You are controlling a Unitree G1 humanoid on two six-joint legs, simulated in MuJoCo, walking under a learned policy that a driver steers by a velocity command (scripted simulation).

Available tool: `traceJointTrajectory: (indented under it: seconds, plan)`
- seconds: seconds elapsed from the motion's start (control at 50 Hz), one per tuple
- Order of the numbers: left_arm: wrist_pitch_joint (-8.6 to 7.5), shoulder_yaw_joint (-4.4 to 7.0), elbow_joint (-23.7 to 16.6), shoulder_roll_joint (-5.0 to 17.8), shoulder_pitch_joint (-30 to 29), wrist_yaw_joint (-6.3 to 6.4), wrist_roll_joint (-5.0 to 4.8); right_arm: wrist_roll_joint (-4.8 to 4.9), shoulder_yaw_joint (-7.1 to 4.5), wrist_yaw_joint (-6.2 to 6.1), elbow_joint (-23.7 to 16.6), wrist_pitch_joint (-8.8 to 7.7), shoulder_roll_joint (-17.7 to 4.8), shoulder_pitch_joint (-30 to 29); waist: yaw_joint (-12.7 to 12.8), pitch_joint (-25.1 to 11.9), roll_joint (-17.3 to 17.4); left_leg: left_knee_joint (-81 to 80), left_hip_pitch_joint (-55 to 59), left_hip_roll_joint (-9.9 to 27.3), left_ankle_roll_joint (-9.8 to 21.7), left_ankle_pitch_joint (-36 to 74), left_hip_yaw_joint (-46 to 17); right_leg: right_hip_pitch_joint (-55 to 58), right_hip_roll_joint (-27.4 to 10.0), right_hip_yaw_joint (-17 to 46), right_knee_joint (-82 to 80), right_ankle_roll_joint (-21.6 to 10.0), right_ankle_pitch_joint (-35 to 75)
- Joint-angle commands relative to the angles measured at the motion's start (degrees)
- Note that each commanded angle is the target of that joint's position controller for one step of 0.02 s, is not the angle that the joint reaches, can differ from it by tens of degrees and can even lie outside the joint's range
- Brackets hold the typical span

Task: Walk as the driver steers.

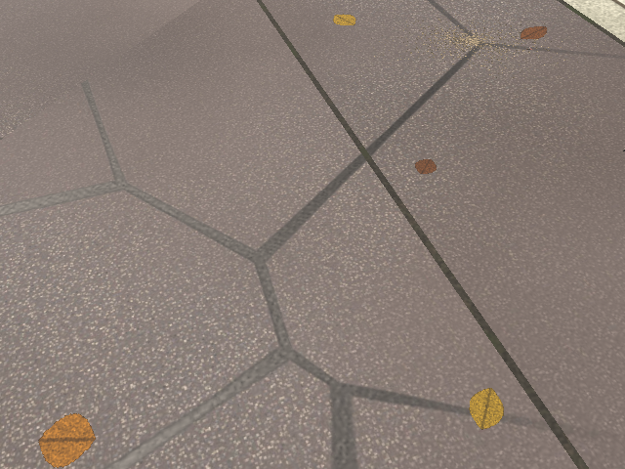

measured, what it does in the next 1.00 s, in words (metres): walks ahead: left foot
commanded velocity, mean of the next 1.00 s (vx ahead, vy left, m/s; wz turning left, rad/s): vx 0.46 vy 0.00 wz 0.09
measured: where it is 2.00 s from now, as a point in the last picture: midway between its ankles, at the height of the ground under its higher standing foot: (246, 282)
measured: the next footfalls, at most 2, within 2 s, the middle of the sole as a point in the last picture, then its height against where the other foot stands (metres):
left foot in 0.48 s outside the picture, level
right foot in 1.02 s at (374, 388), level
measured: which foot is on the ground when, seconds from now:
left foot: down 0.00-0.02, up 0.04-0.46, down 0.48-1.00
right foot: down 0.00-0.48, up 0.50-1.00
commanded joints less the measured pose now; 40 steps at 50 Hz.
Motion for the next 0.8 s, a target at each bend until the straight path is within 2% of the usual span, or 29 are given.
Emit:
traceJointTrajectory:
  seconds: [0.02,0.04,0.06,0.08,0.1,0.12,0.14,0.16,0.2,0.24,0.28,0.34,0.4,0.44,0.46,0.48,0.5,0.52,0.54,0.56,0.58,0.6,0.62,0.64,0.68,0.72,0.74,0.8]
  plan:
    - [-1.45,2.22,0.3,5.7,9.0,-0.5,0.21,-0.09,-1.07,0.3,-5.3,-1.08,-5.4,-7.8,6.8,-0.2,1.4,-2.6,-16.5,5.8,5.7,-1.7,-6.3,19.1,-0.7,2.0,-7.3,-1.0,6.2]
    - [-1.54,3.3,0.6,10.8,15.4,0.09,0.35,-0.99,0.34,0.57,-7.3,-1.83,-1.0,-9.2,8.4,-2.7,-12.4,18.0,-26.0,-0.8,1.1,-3.0,1.1,26.5,-13.3,22.4,-16.0,-6.3,-1.2]
    - [-1.96,3.86,0.5,14.0,17.5,-0.54,0.7,0.36,-0.53,0.26,-9.4,-2.88,-3.8,-9.8,8.2,-1.4,-18.9,31.2,-36.3,-3.7,0.3,-13.5,-1.6,26.5,-21.9,42.1,-22.7,-14.7,-8.9]
    - [-2.45,2.66,-0.3,10.4,13.4,-0.59,0.74,1.39,-1.51,0.38,-8.6,-3.48,-6.9,-8.6,6.0,2.6,-11.2,38.0,-41.2,0.4,1.3,-11.2,-4.8,24.4,-22.2,39.9,-22.8,-15.2,-13.6]
    - [-2.68,1.92,-1.0,8.2,10.9,-0.53,0.76,1.49,-1.53,0.84,-7.8,-3.86,-7.0,-8.3,4.9,4.6,-8.5,39.1,-43.0,2.5,2.5,-4.9,-4.8,23.3,-19.7,33.8,-22.9,-13.2,-13.2]
    - [-2.62,1.6,-1.5,7.9,8.8,-0.58,0.98,0.72,-1.5,1.09,-7.1,-4.17,-6.2,-8.3,4.1,4.8,-6.2,38.1,-42.7,4.0,2.9,0.1,-4.0,22.0,-17.5,28.9,-23.8,-11.4,-8.4]
    - [-2.37,1.18,-1.6,7.4,7.3,-0.59,1.05,-0.03,-1.73,1.4,-6.9,-4.3,-6.3,-8.9,3.4,5.3,-5.6,35.9,-41.8,5.3,2.5,3.7,-3.8,20.7,-15.9,24.7,-24.4,-10.1,-1.1]
    - [-2.06,0.72,-1.6,6.4,7.1,-0.52,1.24,-0.27,-1.67,1.93,-6.7,-4.25,-5.6,-9.0,3.0,4.8,-6.2,34.4,-39.6,5.9,2.0,6.5,-2.9,19.1,-14.2,20.6,-25.0,-9.2,5.1]
    - [-1.78,0.59,-0.9,6.5,8.7,-0.29,0.88,-0.54,-1.22,2.59,-6.9,-3.92,-4.1,-10.0,3.3,4.1,-6.5,30.6,-38.4,5.6,0.2,10.2,-0.5,18.0,-12.4,14.7,-25.6,-9.2,15.8]
    - [-1.37,0.59,-0.2,7.3,9.6,0.22,0.71,-0.73,-0.6,2.71,-8.3,-3.8,-2.7,-13.9,4.1,4.8,-5.7,23.0,-37.0,5.1,-1.3,14.2,0.9,16.2,-11.1,10.6,-26.1,-9.0,20.9]
    - [-1.06,0.68,0.5,8.4,10.5,0.76,0.74,-0.6,0.11,3.0,-9.8,-4.1,-1.4,-18.5,5.4,5.6,-6.3,13.8,-32.7,3.7,-1.9,19.8,2.3,13.2,-9.9,7.6,-26.9,-8.3,21.4]
    - [-1.05,0.98,2.0,10.1,12.5,1.01,0.23,-0.07,0.14,3.6,-11.2,-4.42,-2.1,-22.7,6.1,7.0,-7.0,6.1,-27.5,2.1,-1.4,23.9,2.6,12.2,-11.5,7.0,-27.8,-8.3,19.5]
    - [-0.76,1.34,3.1,10.6,11.8,1.01,-0.34,0.05,-0.46,4.13,-11.9,-4.7,-4.1,-23.1,4.0,6.9,-7.0,2.4,-26.8,1.8,1.3,21.7,1.2,17.9,-14.4,6.8,-25.0,-6.9,25.5]
    - [-0.21,1.85,3.1,12.0,10.7,1.12,0.1,-0.22,-1.39,3.88,-11.0,-4.61,-6.2,-18.8,1.0,2.6,-8.3,2.2,-19.8,-0.6,3.5,17.8,2.8,21.1,-14.4,5.8,-18.0,-5.5,42.7]
    - [0.32,1.89,3.1,12.2,9.8,1.2,0.43,-0.26,-2.45,3.38,-9.2,-4.36,-8.0,-11.8,-2.9,-2.3,-8.5,1.8,-10.6,-2.6,5.1,17.0,4.4,20.6,-12.8,4.2,-9.2,-4.5,52.4]
    - [0.6,1.44,2.6,11.4,9.7,1.42,0.88,-0.28,-3.47,2.62,-6.7,-3.99,-10.2,-2.3,-7.2,-8.6,-7.7,3.0,4.4,-0.9,6.9,17.9,2.9,13.6,-10.4,2.7,3.2,-2.6,51.1]
    - [0.19,-0.28,1.0,5.5,15.5,1.16,1.58,-1.95,-4.62,2.04,-5.5,-3.74,-15.6,5.7,-6.2,-19.0,4.1,3.7,28.2,14.3,14.0,12.5,-18.6,-7.1,-3.8,0.9,26.2,0.4,27.4]
    - [-0.96,-1.67,2.4,1.8,19.9,0.68,0.84,-1.47,-4.08,2.71,-4.1,-3.85,-14.3,7.8,-4.5,-26.6,14.5,-8.2,34.8,21.8,18.5,-2.4,-43.0,-18.1,3.9,8.2,38.9,1.7,-13.4]
    - [-1.78,0.09,1.5,8.4,12.8,0.28,-1.13,-0.83,-2.9,2.5,-4.2,-3.88,-9.9,4.4,-5.3,-17.0,9.3,-12.0,28.1,19.6,15.3,-9.1,-39.9,-24.7,0.2,9.9,43.9,1.0,-11.5]
    - [-2.29,0.47,-0.5,10.2,6.6,0.22,-1.73,-0.54,-2.43,2.32,-4.6,-3.81,-8.6,-0.5,-4.2,-8.1,4.9,-13.2,18.1,18.0,13.3,-5.8,-31.0,-26.3,-2.8,7.1,42.2,0.4,-5.6]
    - [-2.6,0.34,-1.1,9.7,3.6,0.55,-0.83,-1.07,-2.14,2.35,-4.8,-3.86,-7.8,-4.1,-2.3,-3.8,0.2,-14.6,9.1,16.0,12.6,1.2,-24.9,-24.1,-5.3,5.9,39.2,0.3,-0.6]
    - [-2.32,0.59,-1.0,9.0,3.7,0.7,-0.05,-1.92,-1.83,2.57,-5.0,-4.17,-6.6,-6.2,-0.1,-1.8,0.6,-16.1,3.0,13.6,12.1,7.2,-20.1,-20.9,-7.3,6.0,36.5,0.4,2.7]
    - [-1.72,0.53,-0.4,8.1,5.6,0.67,0.08,-2.33,-1.65,2.67,-4.9,-4.5,-5.6,-7.2,1.6,-2.2,2.2,-17.8,-0.4,12.2,12.2,9.4,-17.4,-17.6,-8.4,6.4,35.2,0.5,4.6]
    - [-1.09,0.34,0.2,6.9,6.8,0.77,0.06,-2.05,-1.66,2.77,-4.5,-4.96,-5.3,-7.5,2.4,-2.1,2.7,-19.3,-2.2,11.5,12.8,11.1,-15.3,-16.4,-8.8,6.0,34.2,0.9,5.3]
    - [-0.14,0.22,-0.1,6.2,5.8,1.05,0.46,-1.53,-1.79,2.77,-3.1,-5.66,-6.0,-6.7,2.9,-0.2,2.1,-21.3,-5.0,11.1,13.7,14.3,-11.6,-17.7,-9.4,5.3,31.0,2.0,7.2]
    - [-0.29,0.2,-2.4,6.5,0.1,1.35,1.46,-1.26,-2.06,2.31,-1.9,-5.57,-7.3,-4.6,1.8,2.4,0.7,-22.5,-5.1,10.5,14.2,16.9,-10.7,-21.7,-9.8,5.0,24.7,3.5,12.1]
    - [-0.61,0.09,-3.2,6.2,-2.3,1.31,1.63,-1.14,-2.17,1.97,-1.5,-5.28,-7.7,-3.4,1.1,2.9,0.3,-22.5,-4.1,10.1,14.0,18.0,-10.1,-23.0,-9.5,4.9,20.7,3.9,15.4]
    - [-1.8,-0.48,-5.0,4.9,-9.2,0.63,1.46,-0.55,-2.47,1.08,-0.5,-4.33,-9.1,-0.3,-1.3,3.5,-0.2,-21.6,-2.8,8.0,11.9,19.6,-7.5,-21.0,-7.1,3.9,7.1,4.6,24.6]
